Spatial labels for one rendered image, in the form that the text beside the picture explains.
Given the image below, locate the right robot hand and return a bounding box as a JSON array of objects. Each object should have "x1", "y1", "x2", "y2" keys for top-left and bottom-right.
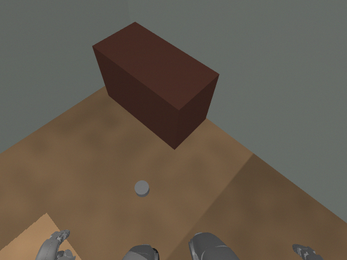
[{"x1": 292, "y1": 244, "x2": 324, "y2": 260}]

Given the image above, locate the left robot hand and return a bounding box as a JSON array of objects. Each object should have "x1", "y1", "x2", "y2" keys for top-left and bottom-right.
[{"x1": 35, "y1": 230, "x2": 76, "y2": 260}]

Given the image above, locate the tin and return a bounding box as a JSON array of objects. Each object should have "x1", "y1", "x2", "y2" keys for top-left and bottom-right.
[{"x1": 134, "y1": 180, "x2": 150, "y2": 197}]

